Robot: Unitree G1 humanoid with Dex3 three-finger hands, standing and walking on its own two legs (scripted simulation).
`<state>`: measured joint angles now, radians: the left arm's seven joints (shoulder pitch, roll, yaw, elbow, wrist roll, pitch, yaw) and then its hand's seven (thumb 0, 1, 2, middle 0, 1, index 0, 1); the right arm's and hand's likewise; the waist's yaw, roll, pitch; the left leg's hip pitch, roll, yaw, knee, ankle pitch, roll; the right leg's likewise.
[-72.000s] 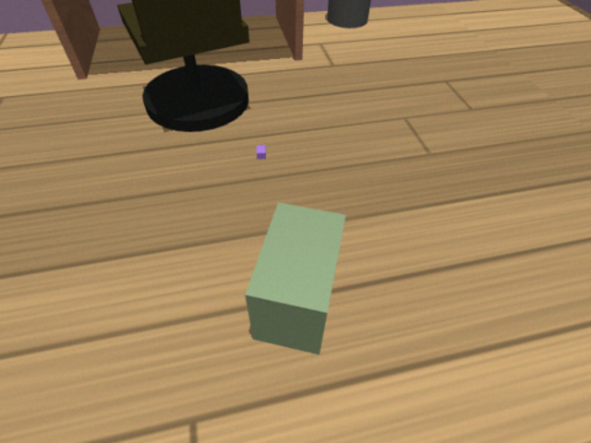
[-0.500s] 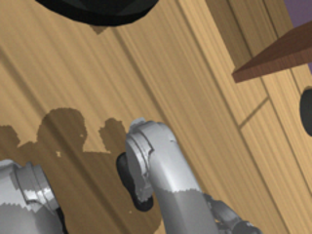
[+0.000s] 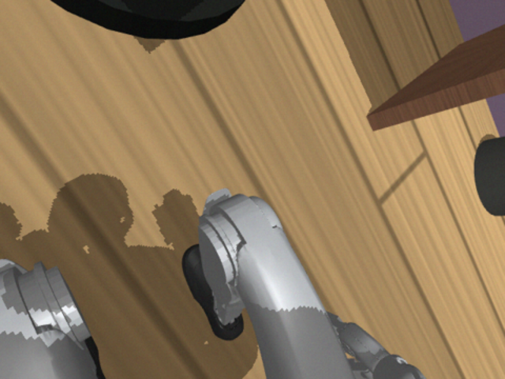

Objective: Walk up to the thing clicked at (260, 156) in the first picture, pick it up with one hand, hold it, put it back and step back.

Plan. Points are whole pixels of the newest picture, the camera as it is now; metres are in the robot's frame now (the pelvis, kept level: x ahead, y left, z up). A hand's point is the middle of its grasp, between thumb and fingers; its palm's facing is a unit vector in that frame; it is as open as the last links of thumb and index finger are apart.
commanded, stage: open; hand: left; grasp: from above
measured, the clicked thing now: out of the picture +0.46 +0.34 -0.29
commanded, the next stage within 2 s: withdraw in 0.68 s
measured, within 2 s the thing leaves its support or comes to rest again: neither
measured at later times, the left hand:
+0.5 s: hand out of the picture +0.45 +0.33 -0.26, palm faces -0.45 -0.15 -0.88, open 12.3 cm
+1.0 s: hand out of the picture +0.47 +0.33 -0.24, palm faces -0.37 -0.13 -0.92, open 13.3 cm
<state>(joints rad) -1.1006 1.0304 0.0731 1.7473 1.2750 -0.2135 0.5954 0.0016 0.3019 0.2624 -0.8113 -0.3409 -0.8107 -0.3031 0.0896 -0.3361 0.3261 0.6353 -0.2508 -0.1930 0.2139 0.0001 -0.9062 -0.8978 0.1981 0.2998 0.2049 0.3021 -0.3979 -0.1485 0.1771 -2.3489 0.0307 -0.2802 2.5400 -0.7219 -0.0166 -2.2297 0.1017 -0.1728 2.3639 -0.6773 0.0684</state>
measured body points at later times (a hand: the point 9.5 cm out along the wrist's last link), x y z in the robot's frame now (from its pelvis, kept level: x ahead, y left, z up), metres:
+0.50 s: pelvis +0.00 +0.00 +0.00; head +0.29 +0.14 +0.32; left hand +0.47 +0.33 -0.21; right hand +0.06 -0.25 -0.05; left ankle +0.06 +0.13 -0.27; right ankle +0.11 -0.12 -0.27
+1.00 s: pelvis +0.00 +0.00 +0.00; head +0.28 +0.14 +0.33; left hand +0.48 +0.33 -0.19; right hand +0.06 -0.25 -0.05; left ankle +0.06 +0.13 -0.27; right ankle +0.11 -0.12 -0.27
